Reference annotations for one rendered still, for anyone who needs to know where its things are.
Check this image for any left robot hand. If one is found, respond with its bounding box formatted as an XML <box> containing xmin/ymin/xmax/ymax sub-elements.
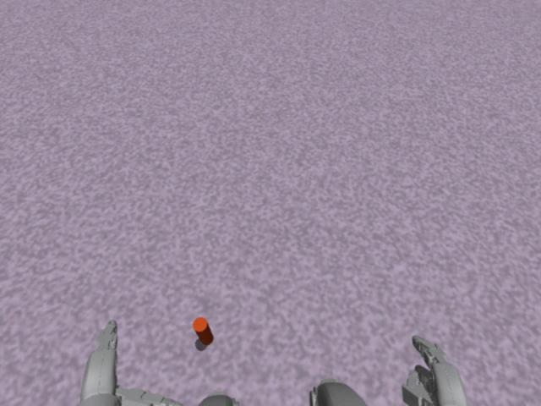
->
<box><xmin>80</xmin><ymin>320</ymin><xmax>183</xmax><ymax>406</ymax></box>

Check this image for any right robot hand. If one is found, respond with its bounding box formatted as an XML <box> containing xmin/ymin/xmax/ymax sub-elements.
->
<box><xmin>402</xmin><ymin>336</ymin><xmax>469</xmax><ymax>406</ymax></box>

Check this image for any can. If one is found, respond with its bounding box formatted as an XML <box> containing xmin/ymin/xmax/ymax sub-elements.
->
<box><xmin>193</xmin><ymin>317</ymin><xmax>213</xmax><ymax>345</ymax></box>

